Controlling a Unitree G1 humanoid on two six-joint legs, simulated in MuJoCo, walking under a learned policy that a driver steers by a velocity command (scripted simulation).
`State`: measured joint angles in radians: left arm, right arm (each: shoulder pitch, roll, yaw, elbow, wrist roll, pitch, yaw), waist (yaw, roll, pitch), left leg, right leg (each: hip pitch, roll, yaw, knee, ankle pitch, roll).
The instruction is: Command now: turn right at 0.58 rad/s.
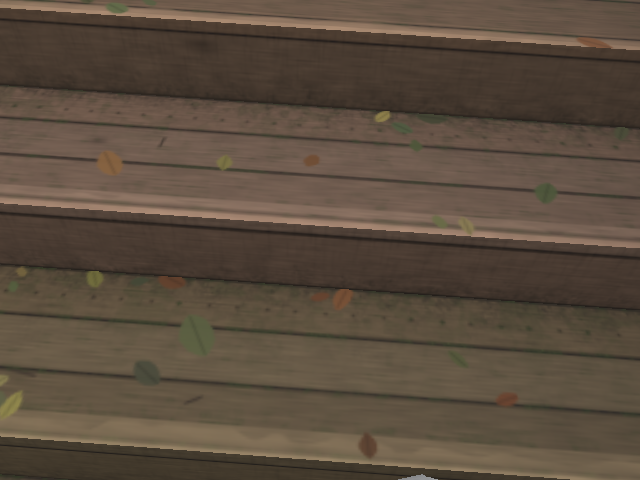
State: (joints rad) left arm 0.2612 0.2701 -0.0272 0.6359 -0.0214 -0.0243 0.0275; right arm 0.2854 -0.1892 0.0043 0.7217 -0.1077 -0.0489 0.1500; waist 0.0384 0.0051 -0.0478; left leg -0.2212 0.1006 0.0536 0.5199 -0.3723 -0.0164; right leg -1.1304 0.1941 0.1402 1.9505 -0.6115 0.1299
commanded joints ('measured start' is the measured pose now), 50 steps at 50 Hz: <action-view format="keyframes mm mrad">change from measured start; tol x32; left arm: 1 -196 -2 -6 -105 50 -32 -5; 27 -581 -73 -63 -147 47 119 -122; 34 338 326 97 199 69 3 -72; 42 -112 -102 15 317 85 -52 -113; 50 212 -97 1 487 142 -66 -81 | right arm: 1 -110 -266 -93 -142 23 45 -53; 24 227 -47 -16 288 -50 -33 -128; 50 -227 -15 2 188 110 -31 -47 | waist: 1 -54 95 56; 29 -13 141 40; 34 186 -227 -501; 50 -30 -51 32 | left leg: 1 101 365 -241 -260 236 387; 5 177 274 -197 -322 -17 280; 14 485 319 11 -236 897 341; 28 134 325 183 -589 160 251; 32 32 188 252 -160 1137 128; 35 -437 -160 -190 1103 1 22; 38 -694 -193 -470 1514 430 148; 50 -1255 -138 -224 1805 331 304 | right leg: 1 -328 -98 -46 352 153 -66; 7 -185 -95 21 91 560 -88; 23 -509 -292 -39 -68 120 -266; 27 -26 -287 -183 -453 -240 -269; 31 313 -145 -206 -658 58 -327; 34 1346 -374 625 -1325 406 -356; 35 1159 -484 726 -1500 701 -302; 39 559 -441 480 -1403 63 -220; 50 953 -400 -82 -1601 387 -284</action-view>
